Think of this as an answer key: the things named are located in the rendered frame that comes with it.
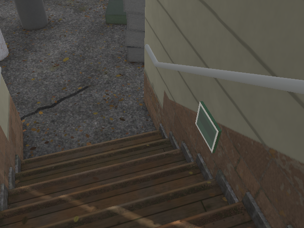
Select stairs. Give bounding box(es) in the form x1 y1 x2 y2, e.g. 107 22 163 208
0 130 257 228

